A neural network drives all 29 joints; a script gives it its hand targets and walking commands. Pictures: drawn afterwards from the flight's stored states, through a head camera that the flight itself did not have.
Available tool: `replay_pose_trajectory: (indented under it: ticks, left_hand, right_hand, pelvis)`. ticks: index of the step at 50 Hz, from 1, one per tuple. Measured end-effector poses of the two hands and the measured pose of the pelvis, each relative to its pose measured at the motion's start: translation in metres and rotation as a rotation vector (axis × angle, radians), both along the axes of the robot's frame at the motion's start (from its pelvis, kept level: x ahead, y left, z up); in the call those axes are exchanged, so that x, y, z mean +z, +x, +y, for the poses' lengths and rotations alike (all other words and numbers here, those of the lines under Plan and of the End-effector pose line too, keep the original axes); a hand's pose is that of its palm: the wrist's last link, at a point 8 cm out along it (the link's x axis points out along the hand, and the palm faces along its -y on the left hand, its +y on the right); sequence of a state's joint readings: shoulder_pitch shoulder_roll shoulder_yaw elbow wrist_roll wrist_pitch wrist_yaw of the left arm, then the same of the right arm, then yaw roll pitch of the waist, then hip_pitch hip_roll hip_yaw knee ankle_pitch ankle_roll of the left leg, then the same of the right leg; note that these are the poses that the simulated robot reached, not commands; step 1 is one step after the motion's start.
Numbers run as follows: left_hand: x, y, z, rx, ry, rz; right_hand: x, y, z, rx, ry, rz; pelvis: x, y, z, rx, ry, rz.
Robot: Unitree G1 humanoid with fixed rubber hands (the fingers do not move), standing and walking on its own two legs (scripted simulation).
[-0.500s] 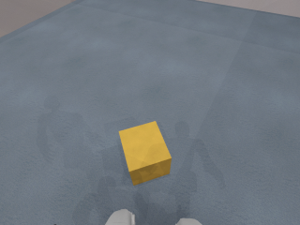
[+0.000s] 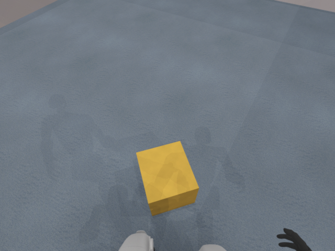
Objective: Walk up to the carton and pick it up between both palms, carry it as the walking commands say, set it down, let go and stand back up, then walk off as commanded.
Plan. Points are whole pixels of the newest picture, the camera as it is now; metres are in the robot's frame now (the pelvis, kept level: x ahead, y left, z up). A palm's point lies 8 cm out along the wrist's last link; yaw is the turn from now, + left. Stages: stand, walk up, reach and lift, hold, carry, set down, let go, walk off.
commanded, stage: walk up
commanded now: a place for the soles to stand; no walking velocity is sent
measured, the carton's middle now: (166, 178) +0.53 +0.03 -0.62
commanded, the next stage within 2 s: none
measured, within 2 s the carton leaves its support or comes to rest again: neither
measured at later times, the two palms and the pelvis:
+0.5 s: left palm out of the picture +0.05 +0.32 -0.11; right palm out of the picture +0.12 -0.30 -0.09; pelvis +0.00 +0.01 +0.00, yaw +0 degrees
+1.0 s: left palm out of the picture +0.10 +0.23 -0.07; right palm out of the picture +0.05 -0.42 -0.10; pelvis +0.03 -0.09 +0.01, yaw +0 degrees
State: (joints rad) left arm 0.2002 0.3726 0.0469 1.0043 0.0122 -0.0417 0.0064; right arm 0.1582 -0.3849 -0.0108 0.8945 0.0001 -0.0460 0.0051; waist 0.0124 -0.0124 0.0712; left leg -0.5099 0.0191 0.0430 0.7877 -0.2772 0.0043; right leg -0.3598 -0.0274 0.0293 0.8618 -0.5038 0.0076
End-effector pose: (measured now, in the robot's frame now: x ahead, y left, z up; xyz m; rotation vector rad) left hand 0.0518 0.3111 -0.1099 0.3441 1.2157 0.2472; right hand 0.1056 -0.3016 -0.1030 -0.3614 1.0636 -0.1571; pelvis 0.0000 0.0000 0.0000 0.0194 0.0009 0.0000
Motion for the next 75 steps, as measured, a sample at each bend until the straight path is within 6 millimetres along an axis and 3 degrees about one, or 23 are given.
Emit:
replay_pose_trajectory:
  ticks: [12, 28, 31, 35, 39, 43, 52, 62, 68, 75]
  left_hand:
    - [0.000, 0.001, 0.002, 0.005, 0.001, -0.012]
    - [-0.002, -0.004, 0.006, -0.002, -0.024, 0.007]
    - [0.000, 0.005, 0.002, -0.038, -0.039, 0.011]
    - [0.006, 0.025, -0.011, -0.083, -0.046, -0.025]
    - [0.010, 0.042, -0.033, -0.115, -0.042, -0.063]
    - [0.014, 0.048, -0.061, -0.116, -0.014, -0.080]
    - [0.040, 0.050, -0.090, -0.037, 0.034, -0.077]
    - [0.014, 0.085, -0.095, 0.018, 0.002, -0.092]
    - [0.017, 0.113, -0.108, -0.009, 0.009, -0.149]
    - [0.031, 0.099, -0.125, -0.004, 0.057, -0.104]
  right_hand:
    - [0.008, 0.026, 0.003, 0.011, -0.008, -0.069]
    - [0.011, 0.009, 0.005, -0.010, -0.019, -0.042]
    - [0.010, -0.008, -0.002, -0.021, -0.041, -0.027]
    - [0.008, -0.047, -0.025, -0.066, -0.081, 0.042]
    - [0.004, -0.083, -0.057, -0.097, -0.100, 0.110]
    - [-0.008, -0.094, -0.091, -0.107, -0.092, 0.161]
    - [0.004, -0.041, -0.118, -0.036, -0.047, 0.166]
    - [0.004, 0.053, -0.118, 0.018, -0.072, 0.057]
    - [-0.004, 0.065, -0.122, 0.005, -0.053, 0.037]
    - [-0.015, 0.071, -0.132, 0.007, -0.007, 0.090]
  pelvis:
    - [0.000, -0.001, 0.002, 0.000, -0.002, -0.007]
    - [0.003, -0.002, 0.008, -0.003, -0.013, -0.033]
    - [0.003, -0.001, 0.005, -0.004, -0.012, -0.035]
    - [0.003, 0.002, -0.009, -0.018, -0.007, -0.039]
    - [0.000, 0.006, -0.032, -0.024, 0.020, -0.055]
    - [-0.005, 0.010, -0.062, -0.023, 0.051, -0.058]
    - [0.015, 0.040, -0.095, 0.003, 0.071, -0.037]
    - [0.000, 0.081, -0.099, 0.031, 0.026, -0.026]
    - [-0.003, 0.087, -0.111, 0.037, 0.042, -0.040]
    - [0.004, 0.087, -0.131, 0.053, 0.067, -0.031]
